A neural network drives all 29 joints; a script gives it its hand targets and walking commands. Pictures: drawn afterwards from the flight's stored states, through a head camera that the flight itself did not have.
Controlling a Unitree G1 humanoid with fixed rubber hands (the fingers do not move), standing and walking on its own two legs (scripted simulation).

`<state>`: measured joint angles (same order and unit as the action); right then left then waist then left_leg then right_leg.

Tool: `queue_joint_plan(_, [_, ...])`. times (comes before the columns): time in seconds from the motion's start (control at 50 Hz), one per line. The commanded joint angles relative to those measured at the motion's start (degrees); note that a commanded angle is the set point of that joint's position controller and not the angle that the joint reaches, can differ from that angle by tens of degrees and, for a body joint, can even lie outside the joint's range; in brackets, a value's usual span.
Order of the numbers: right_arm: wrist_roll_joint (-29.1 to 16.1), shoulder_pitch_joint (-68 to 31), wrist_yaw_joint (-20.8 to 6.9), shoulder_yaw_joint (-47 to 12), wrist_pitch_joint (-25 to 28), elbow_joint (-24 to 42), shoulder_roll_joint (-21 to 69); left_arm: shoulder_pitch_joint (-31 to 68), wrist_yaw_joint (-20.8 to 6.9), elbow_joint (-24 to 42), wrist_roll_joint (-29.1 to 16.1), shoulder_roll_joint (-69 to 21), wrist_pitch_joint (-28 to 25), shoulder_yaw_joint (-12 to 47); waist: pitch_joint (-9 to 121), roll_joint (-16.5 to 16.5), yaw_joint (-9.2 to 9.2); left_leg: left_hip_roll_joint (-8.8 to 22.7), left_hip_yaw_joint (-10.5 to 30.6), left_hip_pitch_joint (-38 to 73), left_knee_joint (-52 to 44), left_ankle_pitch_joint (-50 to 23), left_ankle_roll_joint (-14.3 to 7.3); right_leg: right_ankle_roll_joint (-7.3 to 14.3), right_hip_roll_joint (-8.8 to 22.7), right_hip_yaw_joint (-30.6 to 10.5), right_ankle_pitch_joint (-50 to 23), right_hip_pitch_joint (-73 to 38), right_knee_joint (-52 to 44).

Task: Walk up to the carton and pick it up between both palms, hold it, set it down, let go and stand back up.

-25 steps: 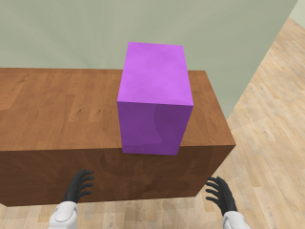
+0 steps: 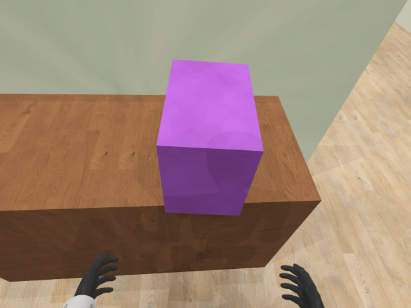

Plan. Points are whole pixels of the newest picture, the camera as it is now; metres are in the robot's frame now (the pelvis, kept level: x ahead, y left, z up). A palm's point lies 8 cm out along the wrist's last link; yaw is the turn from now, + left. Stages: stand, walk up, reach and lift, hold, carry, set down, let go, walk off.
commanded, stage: set down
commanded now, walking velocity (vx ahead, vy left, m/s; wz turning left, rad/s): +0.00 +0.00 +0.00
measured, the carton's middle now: (206, 138) +0.50 +0.02 +0.01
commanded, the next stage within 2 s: let go in 0.18 s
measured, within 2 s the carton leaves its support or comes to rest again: neither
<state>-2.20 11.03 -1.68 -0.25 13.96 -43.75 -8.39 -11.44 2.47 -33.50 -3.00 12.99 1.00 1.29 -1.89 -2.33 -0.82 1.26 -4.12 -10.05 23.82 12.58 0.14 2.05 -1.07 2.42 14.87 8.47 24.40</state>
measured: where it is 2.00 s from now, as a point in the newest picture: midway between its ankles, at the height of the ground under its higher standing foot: outside the picture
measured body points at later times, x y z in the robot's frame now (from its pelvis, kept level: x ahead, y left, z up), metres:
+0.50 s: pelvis +0.00 +0.00 +0.00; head +0.00 +0.02 +0.45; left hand +0.16 +0.23 -0.10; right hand +0.15 -0.22 -0.09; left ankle +0.00 +0.12 -0.74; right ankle -0.02 -0.09 -0.74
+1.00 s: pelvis +0.00 +0.01 -0.01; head -0.01 +0.01 +0.44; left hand +0.05 +0.28 -0.13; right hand +0.07 -0.23 -0.15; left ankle +0.00 +0.12 -0.74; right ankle -0.02 -0.09 -0.74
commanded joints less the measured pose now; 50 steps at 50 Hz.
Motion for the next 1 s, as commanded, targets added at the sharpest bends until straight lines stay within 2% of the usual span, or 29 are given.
queue_joint_plan(0.0, [-0.3,-5.99,0.64,1.43,3.17,8.5,-6.03,5.91,-0.53,9.26,0.67,5.32,-1.62,-2.39,6.53,0.66,0.25,-0.3,1.62,10.86,-1.76,-14.98,1.03,-1.58,1.55,-1.67,-15.74,3.45,-6.29])
queue_joint_plan(0.02, [0.23,-5.42,0.76,1.71,2.53,5.17,-7.19,4.67,-0.67,7.07,1.17,5.26,-0.4,-1.94,4.2,3.12,0.5,-0.17,1.36,11.0,-2.13,-15.96,1.54,-1.67,1.72,-2.4,-15.47,3.95,-6.84])
queue_joint_plan(0.06, [1.01,-4.8,1.01,1.22,0.58,5.15,-5.71,3.85,-1.7,5.71,2.95,4.06,1.64,-2.56,1.78,1.01,1.15,-0.47,1.56,12.22,-3.0,-13.18,1.08,-1.71,2.17,-2.14,-13.77,4.23,-8.86])
queue_joint_plan(0.16, [1.12,-3.92,0.41,2.26,1.69,8.25,-8.04,5.51,-0.38,11.3,2.08,4.99,1.16,-3.12,6.58,3.76,0.75,-0.48,0.97,13.2,-2.51,-18.53,1.76,-1.11,0.81,-0.93,-15.18,2.0,-7.57])
queue_joint_plan(0.22, [0.96,-4.04,0.24,2.5,1.16,6.46,-7.17,4.0,-0.69,8.87,3.73,6.49,1.76,-3.5,5.27,2.56,0.91,-0.6,1.63,14.28,-2.2,-18.6,1.46,-1.28,1.69,-1.52,-16.36,3.45,-7.59])
queue_joint_plan(0.24, [0.88,-3.89,0.3,2.39,1.57,7.04,-8.28,4.25,-0.41,9.54,3.72,5.8,1.68,-4.14,6.25,4.65,0.37,-1.1,1.34,13.89,-1.73,-20.28,1.41,-1.44,2.1,-1.98,-18.92,3.48,-7.09])
queue_joint_plan(0.26, [1.24,-4.53,0.17,2.4,1.86,8.61,-8.47,4.62,-0.61,9.01,3.4,5.61,1.65,-4.01,6.71,2.74,0.35,-0.79,1.02,14.13,-2.07,-19.99,1.25,-1.64,1.26,-1.27,-19.34,3.16,-6.51])
queue_joint_plan(0.32, [0.75,-3.91,0.2,1.79,1.74,6.25,-8.47,4.89,-0.86,8.93,3.56,5.54,1.74,-3.69,5.57,3.72,0.79,-0.35,1.58,13.74,-2.27,-18.39,1.33,-1.11,0.88,-1.8,-17.05,2.55,-7.61])
queue_joint_plan(0.34, [0.97,-3.8,0.11,1.71,1.51,6.8,-7.93,4.31,-1.01,8.66,2.8,5.58,1.85,-3.68,5.5,2.3,-0.45,-0.83,1.07,13.8,-2.64,-18.33,1.02,-1.28,1.3,-1.76,-17.05,2.11,-7.06])
queue_joint_plan(0.36, [0.98,-3.27,0.2,2.27,1.28,6.05,-8.35,4.58,-0.91,9.14,2.75,5.23,2.13,-3.35,4.82,2.63,0.88,-0.52,1.3,13.72,-2.85,-17.1,1.46,-1.36,1.05,-1.24,-15.93,2.13,-7.85])
queue_joint_plan(0.4, [1.16,-4.52,0.27,2.77,0.5,5.94,-8.19,4.28,-1.17,8.48,2.93,5.15,2.81,-3.03,4.24,3.59,0.89,-0.38,1.13,13.98,-2.88,-17.07,1.15,-1.06,1.46,-1.59,-14.68,3.9,-7.76])
queue_joint_plan(0.42, [1.22,-3.67,0.51,3.15,0.24,6.01,-8.57,3.93,-1.51,7.4,2.29,5.29,3.34,-2.95,3.15,1.36,1.44,-0.24,0.98,13.82,-2.74,-16.54,0.87,-1.19,1.25,-2.21,-15.0,3.75,-8.66])
queue_joint_plan(0.46, [1.48,-5.77,0.26,2.27,-0.31,6.34,-8.69,4.92,-1.7,8.92,2.07,4.42,3.38,-2.53,3.24,0.74,-0.18,-0.45,0.86,12.67,-3.5,-13.79,0.94,-1.6,1.19,-1.05,-12.48,3.83,-8.5])
queue_joint_plan(0.56, [2.34,-6.06,-0.27,4.1,-0.7,7.38,-9.12,7.6,-0.58,9.32,2.17,5.59,3.61,-1.76,3.12,3.19,0.83,0.08,0.63,12.9,-3.45,-10.08,0.78,-0.68,1.84,-2.17,-7.11,5.97,-8.22])
queue_joint_plan(0.64, [2.36,-5.14,-0.39,3.4,-0.93,9.06,-9.57,7.2,-0.36,9.06,1.65,5.98,3.68,-1.89,4.15,-0.29,-0.25,-0.08,0.48,11.31,-3.43,-9.8,0.12,-0.67,1.82,-2.01,-8.58,4.19,-8.39])
queue_joint_plan(0.66, [2.57,-4.73,-0.2,3.22,-1.18,6.89,-8.69,7.65,-0.32,8.65,1.9,6.41,3.72,-2.01,4.08,1.43,0.91,-0.24,-0.03,11.23,-3.16,-10.67,0.59,-1.45,1.96,-2.63,-9.71,4.81,-7.66])
queue_joint_plan(0.68, [3.51,6.59,0.74,4.13,-8.04,2.45,-12.63,0.17,-1.7,2.38,7.68,10.83,0.24,-5.24,7.54,10.4,0.17,7.6,8.25,0.13,0.38,-29.9,-1.09,-2.83,4.83,-1.36,-8.85,-2.69,-1.36])
queue_joint_plan(0.72, [4.13,7.82,1.57,4.58,-11.26,3.39,-12.97,-1.79,-1.6,0.88,6.74,13.21,-0.36,-6.93,9.07,8.28,-0.59,7.47,8.75,-5.55,2.59,-27.22,-1.0,-2.67,6.6,-1.63,-12.64,-7.66,1.49])
queue_joint_plan(0.76, [4.12,4.46,1.02,3.75,-12.55,4.28,-11.87,-0.5,-2.98,-0.03,4.93,6.24,-1.23,-4.46,5.57,6.54,-1.48,4.32,6.82,-10.18,2.65,-13.68,-0.1,-1.24,8.4,-3.1,-10.65,-4.71,-1.42])
queue_joint_plan(0.78, [3.3,6.87,1.4,3.61,-12.61,3.67,-10.68,0.27,-2.5,-0.46,5.15,7.1,-0.84,-4.85,7.37,3.65,-0.24,3.61,5.59,-8.78,3.81,-9.58,0.1,0.35,9.03,-3.19,-9.08,-2.81,-3.64])
queue_joint_plan(0.8, [3.77,4.73,0.82,3.42,-13.26,5.27,-9.98,-0.27,-2.37,-1.77,4.97,5.44,-0.65,-4.36,6.47,-1.44,-1.37,2.86,4.9,-12.44,6.28,-3.61,0.01,1.68,10.89,-3.92,-6.78,-3.85,-4.74])
queue_joint_plan(0.82, [3.74,5.93,1.5,3.25,-13.58,4.6,-8.62,-1.88,-1.92,-2.9,5.34,9.64,-0.73,-6.14,5.31,-2.99,-1.09,2.36,5.9,-12.25,6.46,-0.63,-0.15,2.59,12.17,-4.75,-4.94,-1.52,-5.62])
queue_joint_plan(0.84, [4.63,7.81,1.31,3.92,-13.62,3.98,-11.05,-2.5,-1.36,-4.77,5.62,7.66,-0.2,-5.36,3.81,-3.33,0.07,1.84,5.72,-13.24,6.94,-0.18,0.52,3.68,13.59,-6.04,-0.39,-0.49,-6.79])
queue_joint_plan(0.86, [4.98,3.93,1.79,3.98,-13.44,4.95,-9.17,-0.57,-1.17,-3.88,5.24,6.88,-0.48,-5.1,0.43,-0.21,-0.64,1.56,5.02,-14.48,7.94,2.96,0.54,4.57,15.88,-8.31,4.12,4.65,-9.47])
queue_joint_plan(0.88, [5.09,5.63,1.05,3.88,-13.45,4.37,-11.29,0.23,-1.35,-4.92,5.04,9.63,-0.47,-6.01,0.64,-3.5,0.38,2.72,6.75,-11.59,5.41,0.59,0.11,4.71,14.32,-5.17,6.28,5.87,-8.05])
queue_joint_plan(0.9, [5.76,7.67,1.48,4.6,-12.71,3.64,-12.12,-1.16,-0.82,-6.45,5.87,9.7,-0.35,-6.31,1.21,4.21,-0.1,2.3,7.13,-11.02,4.63,-5.77,-0.12,3.12,11.31,-3.09,8.91,5.1,-5.06])
queue_joint_plan(0.92, [5.43,5.74,1.14,4.69,-12.66,3.86,-12.01,-2.15,-0.62,-6.78,4.56,8.39,-0.37,-5.83,-1.58,0.94,-1.25,3.6,10.4,-14.72,3.88,-12.03,-1.16,1.55,8.62,0.26,4.54,4.55,-2.64])
queue_joint_plan(0.94, [5.04,7.6,1.53,3.87,-12.76,2.57,-10.48,-3.25,-1.09,-7.93,4.39,7.35,-1.22,-5.22,-2.58,6.1,-1.03,2.77,11.78,-14.2,2.4,-9.61,-1.48,1.59,8.17,-0.43,4.58,4.99,-2.89])
queue_joint_plan(0.98, [4.31,11.07,2.23,4.53,-12.44,0.28,-10.05,-5.93,-0.69,-10.31,5.08,6.97,-1.29,-5.22,1.82,4.36,-0.48,2.94,11.29,-12.51,4.74,-14.86,-1.73,1.49,8.37,0.09,-1.66,1.57,-2.71])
